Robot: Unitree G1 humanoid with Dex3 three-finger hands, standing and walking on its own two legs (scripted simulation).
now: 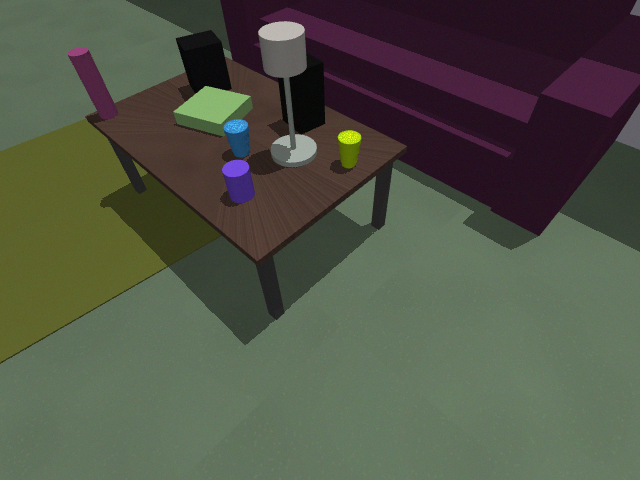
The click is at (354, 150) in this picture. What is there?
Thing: tapered cup
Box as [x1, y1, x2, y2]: [338, 130, 360, 167]
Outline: 347,130 341,132 338,135 340,160 344,167 352,167 355,165 357,159 360,135 355,131
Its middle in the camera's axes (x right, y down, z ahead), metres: +0.09 -0.29 +1.28
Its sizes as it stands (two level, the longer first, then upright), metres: 0.075 0.075 0.107
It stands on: a support 0.41 m high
